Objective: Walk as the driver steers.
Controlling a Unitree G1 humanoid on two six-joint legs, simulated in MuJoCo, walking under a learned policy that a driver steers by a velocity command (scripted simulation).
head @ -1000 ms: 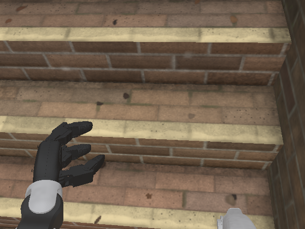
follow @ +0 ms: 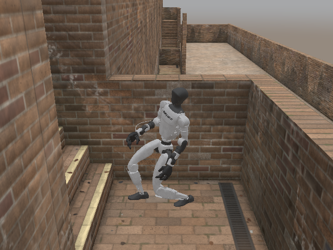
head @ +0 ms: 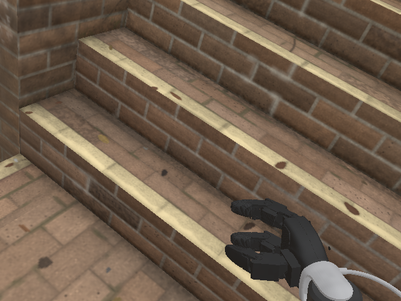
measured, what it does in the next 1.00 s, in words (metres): walks backwards, turning right: right foot, then left foot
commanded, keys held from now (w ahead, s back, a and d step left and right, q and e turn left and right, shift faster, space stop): w+e+shift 0.46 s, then w+q+shift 0.54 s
